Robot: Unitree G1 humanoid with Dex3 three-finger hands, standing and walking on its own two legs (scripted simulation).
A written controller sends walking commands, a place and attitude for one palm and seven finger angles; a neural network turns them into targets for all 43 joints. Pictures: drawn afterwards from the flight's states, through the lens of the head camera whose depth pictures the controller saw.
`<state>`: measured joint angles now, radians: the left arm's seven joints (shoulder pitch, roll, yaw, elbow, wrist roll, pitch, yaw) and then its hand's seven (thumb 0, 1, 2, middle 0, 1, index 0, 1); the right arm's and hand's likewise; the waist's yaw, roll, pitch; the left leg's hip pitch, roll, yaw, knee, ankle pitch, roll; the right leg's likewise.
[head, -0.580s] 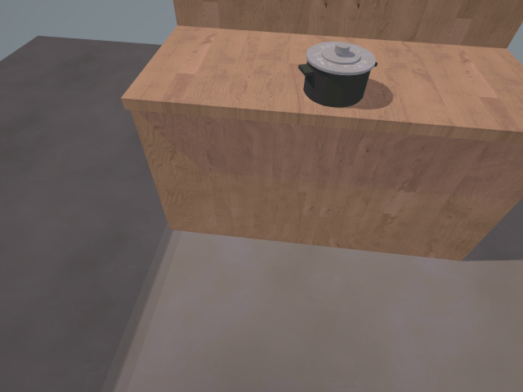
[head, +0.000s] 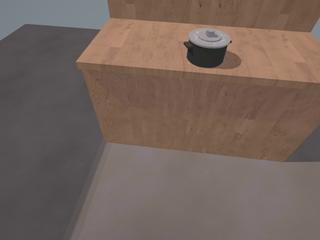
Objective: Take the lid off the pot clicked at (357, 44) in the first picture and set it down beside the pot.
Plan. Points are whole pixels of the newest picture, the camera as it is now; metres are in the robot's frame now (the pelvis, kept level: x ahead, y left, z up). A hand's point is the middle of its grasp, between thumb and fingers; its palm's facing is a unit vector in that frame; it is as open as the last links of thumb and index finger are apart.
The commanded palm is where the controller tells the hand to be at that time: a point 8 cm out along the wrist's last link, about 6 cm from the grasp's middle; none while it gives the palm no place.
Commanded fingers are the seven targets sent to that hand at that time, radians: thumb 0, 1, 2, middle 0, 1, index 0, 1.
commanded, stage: look at it before walking up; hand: left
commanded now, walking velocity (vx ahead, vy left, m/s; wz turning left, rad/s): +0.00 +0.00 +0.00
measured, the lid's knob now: (210, 32) +0.99 -0.18 +0.09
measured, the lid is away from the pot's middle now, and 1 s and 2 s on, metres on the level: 0.00 0.00 0.00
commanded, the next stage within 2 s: walk to a spot facing it in 0.06 s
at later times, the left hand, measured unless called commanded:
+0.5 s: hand out of the picture +0.04 +0.20 -0.18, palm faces -0.10 -0.96 -0.26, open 7.4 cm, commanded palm none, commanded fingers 0.00 0.90 0.90 -0.20 -0.30 -0.20 -0.30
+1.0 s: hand out of the picture +0.10 +0.17 -0.16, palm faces -0.28 -0.93 -0.25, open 7.4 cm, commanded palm none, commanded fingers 0.00 0.90 0.90 -0.20 -0.30 -0.20 -0.30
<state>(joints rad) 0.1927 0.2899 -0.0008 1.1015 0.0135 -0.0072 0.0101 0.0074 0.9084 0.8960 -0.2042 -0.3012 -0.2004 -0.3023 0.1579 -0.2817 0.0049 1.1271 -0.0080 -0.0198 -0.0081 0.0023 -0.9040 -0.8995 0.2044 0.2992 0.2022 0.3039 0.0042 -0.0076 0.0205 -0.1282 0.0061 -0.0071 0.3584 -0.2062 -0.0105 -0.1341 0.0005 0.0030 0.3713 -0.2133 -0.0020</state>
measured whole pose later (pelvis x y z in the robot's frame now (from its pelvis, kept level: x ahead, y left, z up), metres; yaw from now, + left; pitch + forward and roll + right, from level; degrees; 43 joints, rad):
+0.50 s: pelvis -0.01 -0.01 -0.02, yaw -9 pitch -1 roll +2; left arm 0.25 0.24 0.05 1.00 0.02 0.06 -0.01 0.01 0.91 0.90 -0.20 -0.30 -0.20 -0.30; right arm 0.19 -0.21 -0.04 1.01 -0.01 0.01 -0.02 0.00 -0.90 -0.90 0.20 0.30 0.20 0.30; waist 0.02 -0.02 0.07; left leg -0.22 0.05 0.13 0.55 -0.31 -0.02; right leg -0.33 0.03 0.07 0.69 -0.35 0.00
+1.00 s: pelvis +0.00 -0.01 +0.00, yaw -24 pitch +3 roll +1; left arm 0.31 0.21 0.08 0.91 0.03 0.03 -0.01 0.01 0.91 0.90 -0.21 -0.30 -0.20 -0.30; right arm 0.13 -0.22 -0.05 0.89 -0.01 0.01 -0.01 0.00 -0.91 -0.90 0.20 0.30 0.20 0.30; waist 0.07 -0.03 0.01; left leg -0.31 0.00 -0.02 0.67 -0.41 -0.04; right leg -0.29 0.12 0.23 0.45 -0.19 -0.06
